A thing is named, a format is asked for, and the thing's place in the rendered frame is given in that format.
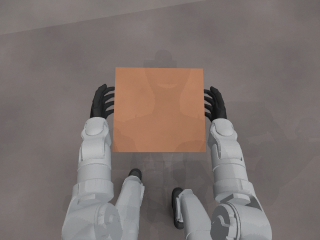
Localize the robot right upper arm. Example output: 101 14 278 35
210 202 272 240

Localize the carton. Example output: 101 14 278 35
112 67 206 153

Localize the right robot hand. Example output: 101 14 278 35
204 86 227 123

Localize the left robot thigh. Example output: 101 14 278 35
115 180 145 240

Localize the left robot forearm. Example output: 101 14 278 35
61 117 114 240

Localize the left robot shin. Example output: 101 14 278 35
122 175 141 187

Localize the left robot hand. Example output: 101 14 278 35
90 84 115 119

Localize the right robot forearm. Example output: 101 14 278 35
207 118 272 240

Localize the robot left upper arm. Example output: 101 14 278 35
62 202 123 240

